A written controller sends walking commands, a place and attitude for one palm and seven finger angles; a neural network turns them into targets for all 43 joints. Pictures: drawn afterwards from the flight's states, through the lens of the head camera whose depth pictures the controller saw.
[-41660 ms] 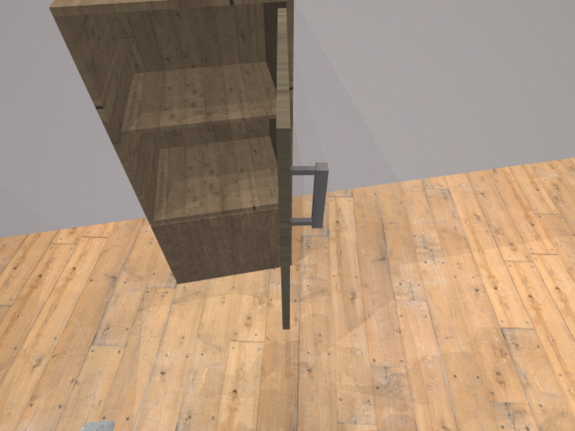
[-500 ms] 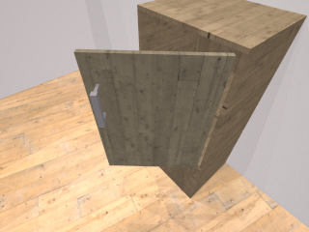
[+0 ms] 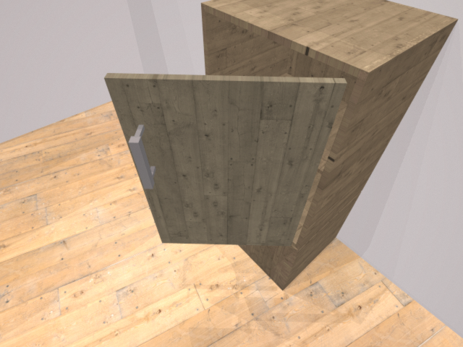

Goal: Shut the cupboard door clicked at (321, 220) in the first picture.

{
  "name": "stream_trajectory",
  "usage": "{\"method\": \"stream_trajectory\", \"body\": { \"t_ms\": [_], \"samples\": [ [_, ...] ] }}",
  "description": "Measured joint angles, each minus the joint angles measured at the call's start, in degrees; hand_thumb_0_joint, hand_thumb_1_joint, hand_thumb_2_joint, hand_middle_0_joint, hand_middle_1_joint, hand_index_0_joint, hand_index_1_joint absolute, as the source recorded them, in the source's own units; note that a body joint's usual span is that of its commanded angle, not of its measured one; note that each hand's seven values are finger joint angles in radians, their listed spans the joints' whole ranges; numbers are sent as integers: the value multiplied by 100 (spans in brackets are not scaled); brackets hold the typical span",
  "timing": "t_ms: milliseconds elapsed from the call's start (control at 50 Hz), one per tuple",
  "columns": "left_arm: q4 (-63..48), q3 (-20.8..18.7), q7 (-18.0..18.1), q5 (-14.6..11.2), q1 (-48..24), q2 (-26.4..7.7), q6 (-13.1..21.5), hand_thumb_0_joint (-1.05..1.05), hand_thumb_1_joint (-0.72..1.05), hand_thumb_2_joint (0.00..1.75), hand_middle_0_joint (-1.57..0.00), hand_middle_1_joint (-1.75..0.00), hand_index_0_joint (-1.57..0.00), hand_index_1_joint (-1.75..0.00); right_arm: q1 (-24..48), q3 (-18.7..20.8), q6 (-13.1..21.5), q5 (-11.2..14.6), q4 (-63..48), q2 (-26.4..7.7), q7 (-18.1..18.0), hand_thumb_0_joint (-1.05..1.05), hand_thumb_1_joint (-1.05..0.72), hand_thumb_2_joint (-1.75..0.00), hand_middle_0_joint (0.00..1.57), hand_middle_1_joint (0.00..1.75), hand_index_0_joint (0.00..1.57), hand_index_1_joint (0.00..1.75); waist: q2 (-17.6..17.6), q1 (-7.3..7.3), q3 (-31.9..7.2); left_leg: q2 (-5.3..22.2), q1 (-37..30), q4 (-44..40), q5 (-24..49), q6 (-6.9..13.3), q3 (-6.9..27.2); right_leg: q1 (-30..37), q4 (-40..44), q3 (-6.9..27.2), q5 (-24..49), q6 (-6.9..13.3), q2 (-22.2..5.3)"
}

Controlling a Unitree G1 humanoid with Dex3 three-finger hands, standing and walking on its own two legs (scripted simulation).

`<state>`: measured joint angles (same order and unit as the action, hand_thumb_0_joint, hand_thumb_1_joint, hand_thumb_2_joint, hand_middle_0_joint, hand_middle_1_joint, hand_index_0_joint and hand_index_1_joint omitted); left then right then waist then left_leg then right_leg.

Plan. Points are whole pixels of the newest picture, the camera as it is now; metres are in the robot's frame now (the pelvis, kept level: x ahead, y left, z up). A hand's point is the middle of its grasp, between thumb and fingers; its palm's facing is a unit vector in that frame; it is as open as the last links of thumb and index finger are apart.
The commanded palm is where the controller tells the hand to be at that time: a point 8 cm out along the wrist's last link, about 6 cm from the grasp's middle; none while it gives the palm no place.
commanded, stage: look again from close up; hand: left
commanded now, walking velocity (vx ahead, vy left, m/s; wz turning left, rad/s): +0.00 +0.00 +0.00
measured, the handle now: (144, 158) +0.47 +0.22 +0.06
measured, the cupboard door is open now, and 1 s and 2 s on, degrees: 48 48 48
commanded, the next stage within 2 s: raise the hand and make a fist in 0.28 s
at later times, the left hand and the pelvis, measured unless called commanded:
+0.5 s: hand (101, 332) +0.16 +0.24 -0.08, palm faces +0.26 -0.95 -0.20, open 7.3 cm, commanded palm +0.11 +0.28 -0.06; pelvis +0.01 -0.01 -0.01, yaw +1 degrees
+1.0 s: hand (112, 316) +0.18 +0.21 -0.03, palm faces +0.05 -1.00 -0.05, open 5.2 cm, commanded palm +0.14 +0.26 -0.02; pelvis -0.01 -0.01 -0.10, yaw +2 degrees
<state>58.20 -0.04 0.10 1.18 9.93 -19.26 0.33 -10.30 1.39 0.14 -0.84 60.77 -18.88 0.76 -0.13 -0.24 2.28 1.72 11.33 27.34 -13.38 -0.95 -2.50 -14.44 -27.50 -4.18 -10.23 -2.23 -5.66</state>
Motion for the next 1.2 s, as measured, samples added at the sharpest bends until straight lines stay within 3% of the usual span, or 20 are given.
{"method": "stream_trajectory", "body": {
  "t_ms": [400,420,480,540,620,660,680,720,760,820,900,1080,1200],
  "samples": [
    [294,51,53,-8,-153,152,50,0,91,90,-20,-30,-21,-30,343,-81,33,34,265,142,-14,1,-91,-90,20,30,20,30,2,66,10,65,-235,-331,91,-55,39,279,390,-73,102,17,82],
    [-514,-486,-102,-89,67,205,-194,1,91,90,-20,-30,-21,-30,231,-46,122,-10,-19,191,-136,1,-91,-90,20,30,20,30,-47,88,131,64,-184,-145,11,-52,37,210,175,-60,20,22,65],
    [-2981,-892,-171,-696,866,221,236,1,91,90,-21,-30,-21,-30,-230,30,681,213,-924,333,-436,1,-91,-90,20,30,20,30,-162,141,144,15,196,639,-384,-72,97,-199,-740,-61,-489,40,-44],
    [-4160,-1208,-404,-1182,1221,489,1168,1,91,90,-22,-32,-23,-32,-393,129,1261,263,-1548,475,-433,1,-91,-90,20,30,20,30,-50,43,-178,45,712,1194,-631,-112,194,-631,-1176,-112,-697,40,-38],
    [-4213,-1575,-1303,-1702,1158,649,2861,1,91,90,-27,-37,-27,-37,-235,133,1770,201,-2189,675,-279,1,-91,-90,20,30,20,30,-102,-5,-569,51,1935,2188,-977,-109,217,-1894,-2205,59,-1052,151,11],
    [-4159,-1672,-1909,-1877,1140,637,3472,0,91,90,-29,-40,-30,-40,-127,105,1956,175,-2422,676,-213,1,-91,-90,20,30,20,30,-135,58,-700,77,2608,2815,-1209,-122,227,-2575,-2813,118,-1261,146,27],
    [-4164,-1698,-2200,-1956,1143,611,3609,0,91,90,-31,-42,-31,-42,-82,89,2013,176,-2529,647,-199,1,-91,-90,20,30,20,30,-135,102,-744,95,2905,3121,-1331,-146,241,-2870,-3101,132,-1365,141,35],
    [-4293,-1726,-2657,-2130,1209,566,3550,0,91,90,-34,-46,-35,-45,-8,56,2049,212,-2706,575,-220,1,-91,-90,20,30,20,30,-120,200,-803,115,3365,3639,-1579,-111,281,-3331,-3596,147,-1555,122,49],
    [-4565,-1733,-2870,-2288,1330,571,3236,1,90,90,-38,-49,-38,-49,50,39,2027,253,-2816,526,-296,1,-91,-90,20,30,21,30,-92,288,-813,137,3663,4045,-1740,-147,329,-3597,-3945,138,-1711,119,62],
    [-5183,-1711,-2770,-2317,1550,649,2719,1,90,90,-43,-55,-44,-55,99,46,1969,287,-2855,523,-425,1,-91,-90,20,30,21,30,-4,389,-786,171,3851,4392,-1916,-169,426,-3716,-4191,70,-1848,118,90],
    [-5972,-1599,-2426,-2124,1718,677,2287,2,90,90,-50,-63,-51,-63,83,31,1816,295,-2816,645,-552,2,-91,-90,20,30,20,30,77,442,-787,199,3880,4481,-1974,-147,527,-3659,-4172,-27,-1869,117,121],
    [-6437,-1474,-2055,-2005,1647,466,1656,1,90,90,-66,-81,-67,-80,-197,-158,1489,318,-2926,844,-583,2,-91,-90,20,30,21,30,172,214,-861,196,3573,4006,-1774,-99,499,-3318,-3635,-40,-1639,92,140],
    [-6488,-1426,-1825,-1988,1817,465,1667,1,90,90,-77,-93,-78,-92,-472,-160,1449,304,-3027,720,-560,2,-90,-90,20,30,21,30,163,126,-897,169,3297,3681,-1670,-62,424,-3062,-3323,10,-1533,59,126]
  ]
}}
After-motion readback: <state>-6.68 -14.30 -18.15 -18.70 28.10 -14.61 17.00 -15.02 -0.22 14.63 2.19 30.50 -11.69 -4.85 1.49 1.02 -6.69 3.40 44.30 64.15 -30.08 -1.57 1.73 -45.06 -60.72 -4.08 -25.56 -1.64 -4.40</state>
